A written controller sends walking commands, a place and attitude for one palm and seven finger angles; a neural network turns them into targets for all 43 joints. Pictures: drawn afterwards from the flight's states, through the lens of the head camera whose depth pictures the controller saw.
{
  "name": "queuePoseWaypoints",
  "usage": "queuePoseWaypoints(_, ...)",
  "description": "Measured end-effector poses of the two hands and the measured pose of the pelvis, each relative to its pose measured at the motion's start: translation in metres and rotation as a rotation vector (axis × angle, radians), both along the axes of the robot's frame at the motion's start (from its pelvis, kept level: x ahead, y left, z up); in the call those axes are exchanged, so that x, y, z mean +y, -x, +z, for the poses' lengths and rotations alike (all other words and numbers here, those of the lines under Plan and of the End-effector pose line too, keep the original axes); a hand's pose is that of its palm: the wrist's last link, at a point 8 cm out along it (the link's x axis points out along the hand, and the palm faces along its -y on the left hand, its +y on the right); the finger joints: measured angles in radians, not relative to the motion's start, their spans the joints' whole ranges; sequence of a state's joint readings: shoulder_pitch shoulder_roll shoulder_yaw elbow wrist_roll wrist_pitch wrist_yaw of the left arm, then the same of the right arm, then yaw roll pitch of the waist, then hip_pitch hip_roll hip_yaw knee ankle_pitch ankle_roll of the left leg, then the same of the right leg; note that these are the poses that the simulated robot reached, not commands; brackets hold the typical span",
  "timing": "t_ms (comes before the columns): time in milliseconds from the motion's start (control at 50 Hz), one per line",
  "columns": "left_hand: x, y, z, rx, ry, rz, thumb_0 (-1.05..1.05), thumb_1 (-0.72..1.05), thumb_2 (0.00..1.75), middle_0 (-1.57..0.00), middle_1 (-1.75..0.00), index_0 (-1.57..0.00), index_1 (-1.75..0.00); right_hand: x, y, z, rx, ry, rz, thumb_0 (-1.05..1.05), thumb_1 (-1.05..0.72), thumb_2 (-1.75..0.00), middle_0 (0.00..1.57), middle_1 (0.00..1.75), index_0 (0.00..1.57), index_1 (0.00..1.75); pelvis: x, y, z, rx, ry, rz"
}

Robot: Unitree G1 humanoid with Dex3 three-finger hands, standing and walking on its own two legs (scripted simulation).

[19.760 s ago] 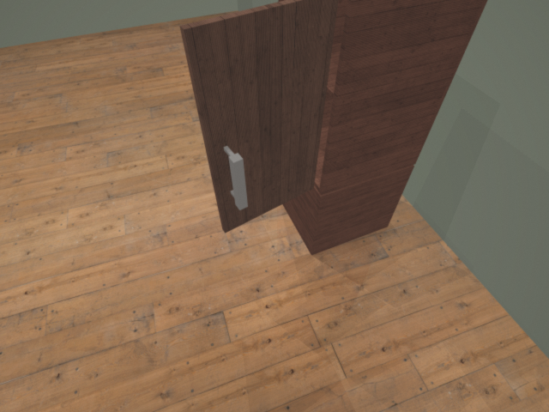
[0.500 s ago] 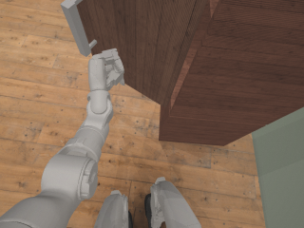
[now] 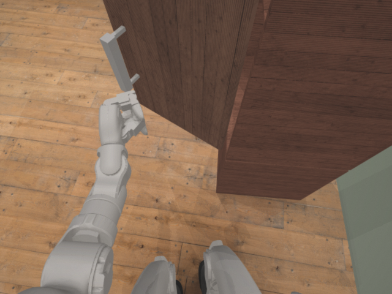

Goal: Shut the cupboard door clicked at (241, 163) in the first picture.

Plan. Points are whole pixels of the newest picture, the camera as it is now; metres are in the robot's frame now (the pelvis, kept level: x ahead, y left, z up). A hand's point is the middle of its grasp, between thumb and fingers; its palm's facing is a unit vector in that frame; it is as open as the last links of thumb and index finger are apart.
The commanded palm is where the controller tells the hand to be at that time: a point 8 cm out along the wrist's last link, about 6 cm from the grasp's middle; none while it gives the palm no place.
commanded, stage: draw the hand back to the body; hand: left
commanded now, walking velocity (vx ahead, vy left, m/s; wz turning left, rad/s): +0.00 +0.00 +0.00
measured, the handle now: (124, 61) +0.67 +0.13 +0.00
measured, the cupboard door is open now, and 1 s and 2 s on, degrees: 61 61 61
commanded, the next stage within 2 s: step back with the hand held close in 1.36 s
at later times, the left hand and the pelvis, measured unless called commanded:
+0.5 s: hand (51, 166) +0.32 +0.17 +0.15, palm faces +0.06 -0.98 -0.21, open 3.2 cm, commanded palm +0.28 +0.23 +0.17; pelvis +0.04 +0.02 +0.09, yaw +2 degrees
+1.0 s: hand out of the picture +0.22 +0.31 +0.27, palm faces +0.46 -0.77 -0.44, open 6.2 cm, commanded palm +0.17 +0.35 +0.28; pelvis +0.05 +0.04 +0.11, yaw +3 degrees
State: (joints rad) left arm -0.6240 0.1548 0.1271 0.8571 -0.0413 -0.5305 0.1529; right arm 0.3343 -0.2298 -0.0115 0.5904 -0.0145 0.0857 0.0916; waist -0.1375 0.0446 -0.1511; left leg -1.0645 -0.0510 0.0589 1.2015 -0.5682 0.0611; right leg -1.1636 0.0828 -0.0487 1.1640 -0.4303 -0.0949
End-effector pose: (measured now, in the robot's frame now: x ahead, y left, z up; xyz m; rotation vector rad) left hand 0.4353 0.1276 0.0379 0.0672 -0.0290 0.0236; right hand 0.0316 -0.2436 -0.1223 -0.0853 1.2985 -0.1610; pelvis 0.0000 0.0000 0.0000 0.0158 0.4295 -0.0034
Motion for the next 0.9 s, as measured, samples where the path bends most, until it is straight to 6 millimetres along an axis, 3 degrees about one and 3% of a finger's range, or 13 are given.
queuePoseWaypoints(120,0.023,0.044,0.032,0.020,0.036,0.004,0.02,0.90,0.90,-1.30,-1.50,-1.30,-1.50,0.003,-0.028,0.037,-0.078,0.028,0.032,0.00,-0.91,-0.90,0.20,0.30,0.20,0.30,0.002,-0.010,0.033,-0.092,0.009,0.013)
queuePoseWaypoints(300,0.051,0.086,0.079,-0.030,0.026,-0.047,0.01,0.90,0.90,-1.28,-1.48,-1.28,-1.47,0.004,-0.117,0.085,-0.346,0.085,0.090,0.01,-0.91,-0.90,0.20,0.30,0.20,0.30,0.011,-0.024,0.055,-0.201,0.022,0.028)
queuePoseWaypoints(440,0.078,0.127,0.107,0.083,-0.113,-0.011,0.01,0.89,0.90,-1.16,-1.34,-1.16,-1.34,0.034,-0.183,0.128,-0.512,0.073,0.105,0.01,-0.91,-0.90,0.20,0.30,0.20,0.30,0.018,-0.036,0.080,-0.316,0.018,0.034)
queuePoseWaypoints(540,0.107,0.146,0.135,0.092,-0.152,0.086,0.02,0.89,0.90,-1.04,-1.21,-1.04,-1.21,0.061,-0.215,0.150,-0.599,0.044,0.159,0.01,-0.91,-0.90,0.20,0.30,0.20,0.30,0.023,-0.045,0.092,-0.378,0.023,0.049)
queuePoseWaypoints(700,0.145,0.181,0.177,0.045,-0.202,0.216,0.01,0.89,0.90,-0.82,-0.98,-0.82,-0.97,0.090,-0.228,0.158,-0.632,-0.007,0.238,0.01,-0.91,-0.90,0.20,0.30,0.20,0.30,0.032,-0.054,0.103,-0.435,0.026,0.063)
queuePoseWaypoints(900,0.194,0.229,0.225,-0.024,-0.350,0.376,0.01,0.89,0.90,-0.55,-0.68,-0.55,-0.68,0.086,-0.207,0.146,-0.581,-0.003,0.239,0.01,-0.91,-0.90,0.20,0.30,0.20,0.30,0.038,-0.053,0.107,-0.463,0.030,0.065)
